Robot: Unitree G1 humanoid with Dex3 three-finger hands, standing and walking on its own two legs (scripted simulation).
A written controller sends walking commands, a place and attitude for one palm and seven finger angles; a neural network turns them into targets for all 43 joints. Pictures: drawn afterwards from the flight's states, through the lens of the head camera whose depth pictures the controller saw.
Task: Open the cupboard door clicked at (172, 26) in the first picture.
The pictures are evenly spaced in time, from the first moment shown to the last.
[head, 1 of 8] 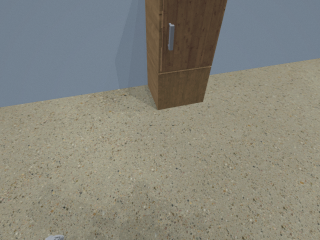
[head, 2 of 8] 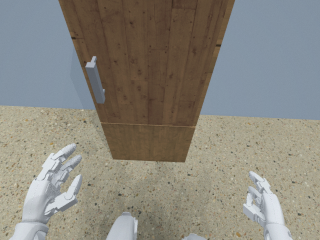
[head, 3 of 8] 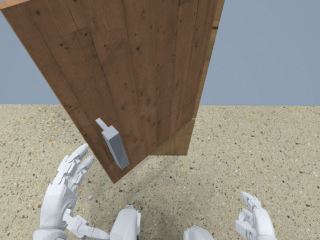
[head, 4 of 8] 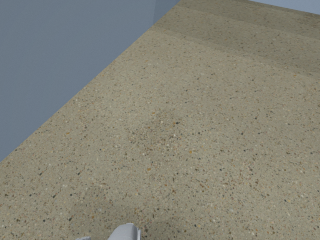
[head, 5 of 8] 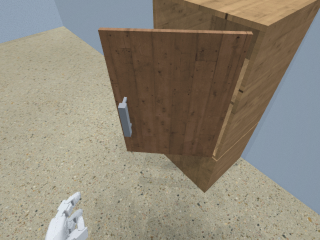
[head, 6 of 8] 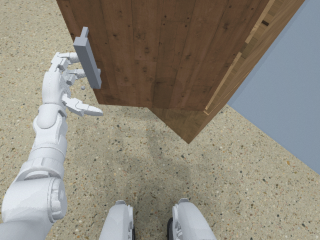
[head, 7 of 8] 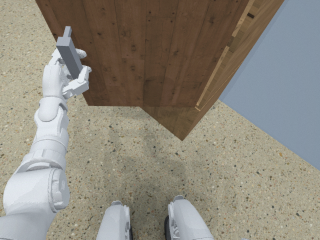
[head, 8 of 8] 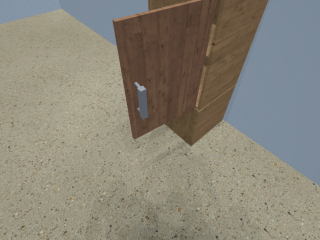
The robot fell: no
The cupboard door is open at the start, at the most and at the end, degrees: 0 83 82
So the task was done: yes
